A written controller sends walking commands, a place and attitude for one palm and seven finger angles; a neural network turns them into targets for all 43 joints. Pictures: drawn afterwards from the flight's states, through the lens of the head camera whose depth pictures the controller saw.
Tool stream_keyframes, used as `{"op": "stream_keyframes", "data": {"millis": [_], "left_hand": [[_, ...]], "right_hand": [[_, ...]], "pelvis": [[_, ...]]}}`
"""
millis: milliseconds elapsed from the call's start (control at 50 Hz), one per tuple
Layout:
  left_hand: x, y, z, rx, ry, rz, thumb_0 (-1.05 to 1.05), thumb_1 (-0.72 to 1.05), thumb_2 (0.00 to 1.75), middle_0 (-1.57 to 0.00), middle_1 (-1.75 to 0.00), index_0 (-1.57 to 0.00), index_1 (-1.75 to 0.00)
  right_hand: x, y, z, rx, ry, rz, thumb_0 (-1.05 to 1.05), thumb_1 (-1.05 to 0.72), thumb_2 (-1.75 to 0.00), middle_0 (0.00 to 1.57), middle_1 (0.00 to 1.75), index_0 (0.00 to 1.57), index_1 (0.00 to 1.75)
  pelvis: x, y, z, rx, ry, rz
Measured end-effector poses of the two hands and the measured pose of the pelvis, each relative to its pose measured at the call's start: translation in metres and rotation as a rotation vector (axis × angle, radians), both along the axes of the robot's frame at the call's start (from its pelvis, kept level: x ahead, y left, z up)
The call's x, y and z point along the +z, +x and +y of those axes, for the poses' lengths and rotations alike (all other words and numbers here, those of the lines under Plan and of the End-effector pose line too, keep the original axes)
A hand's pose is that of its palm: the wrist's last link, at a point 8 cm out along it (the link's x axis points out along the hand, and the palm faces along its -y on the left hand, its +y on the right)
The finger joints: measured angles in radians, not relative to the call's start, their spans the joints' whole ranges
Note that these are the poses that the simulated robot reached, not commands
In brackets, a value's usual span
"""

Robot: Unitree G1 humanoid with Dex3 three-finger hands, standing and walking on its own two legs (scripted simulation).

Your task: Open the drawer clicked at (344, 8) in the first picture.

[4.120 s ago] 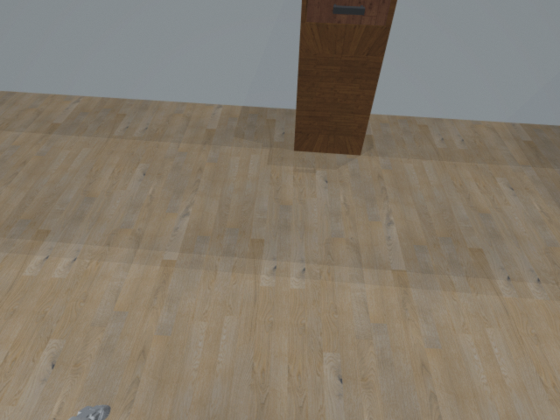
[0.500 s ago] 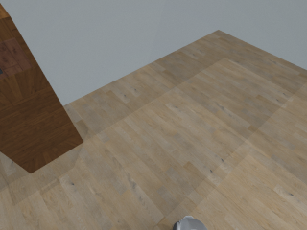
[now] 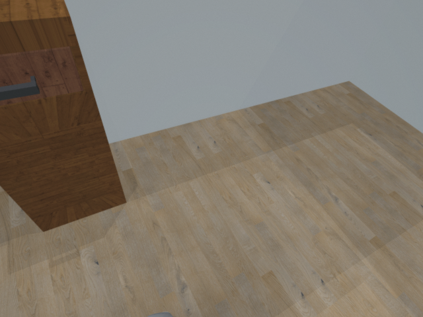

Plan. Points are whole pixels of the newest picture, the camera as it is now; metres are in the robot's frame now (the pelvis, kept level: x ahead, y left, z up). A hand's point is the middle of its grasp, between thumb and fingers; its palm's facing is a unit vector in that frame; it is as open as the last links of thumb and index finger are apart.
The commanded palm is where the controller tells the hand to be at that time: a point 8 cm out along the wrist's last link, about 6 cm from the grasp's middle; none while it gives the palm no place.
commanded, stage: turn to face it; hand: left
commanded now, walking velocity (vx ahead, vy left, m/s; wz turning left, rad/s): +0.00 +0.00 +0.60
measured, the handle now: (10, 87) +0.62 +0.58 +0.03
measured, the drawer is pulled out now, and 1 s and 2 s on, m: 0.00 0.00 0.00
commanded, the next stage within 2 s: take the last steps up to it in 0.70 s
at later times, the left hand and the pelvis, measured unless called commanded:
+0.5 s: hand out of the picture +0.07 +0.20 -0.13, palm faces +0.27 -0.92 -0.28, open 7.4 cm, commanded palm none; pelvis +0.01 -0.03 +0.02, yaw +15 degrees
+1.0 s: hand out of the picture -0.12 +0.12 -0.16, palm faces +0.52 -0.82 -0.22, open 7.4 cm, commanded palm none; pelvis -0.01 -0.04 +0.01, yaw +27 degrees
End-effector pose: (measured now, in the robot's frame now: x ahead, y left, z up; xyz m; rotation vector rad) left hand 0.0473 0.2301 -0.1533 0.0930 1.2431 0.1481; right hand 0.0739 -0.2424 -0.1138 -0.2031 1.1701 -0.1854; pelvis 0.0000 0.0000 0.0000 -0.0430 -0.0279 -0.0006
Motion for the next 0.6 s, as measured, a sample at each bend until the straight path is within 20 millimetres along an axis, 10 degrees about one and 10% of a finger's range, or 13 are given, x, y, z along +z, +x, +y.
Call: {"op": "stream_keyframes", "data": {"millis": [320, 600], "left_hand": [[0.038, -0.003, 0.046, 0.141, 0.107, -0.012, 0.0, 0.91, 0.9, -0.2, -0.3, -0.2, -0.3], [0.058, -0.026, -0.019, 0.239, 0.173, -0.1, 0.0, 0.9, 0.9, -0.2, -0.3, -0.2, -0.3]], "right_hand": [[0.013, 0.033, 0.012, 0.116, 0.005, 0.042, 0.01, -0.91, -0.9, 0.2, 0.3, 0.2, 0.3], [-0.017, 0.044, -0.049, 0.21, 0.043, 0.096, 0.01, -0.91, -0.9, 0.2, 0.3, 0.2, 0.3]], "pelvis": [[0.021, 0.012, 0.004, 0.154, -0.001, 0.04], [0.012, 0.004, -0.056, 0.312, 0.047, 0.035]]}}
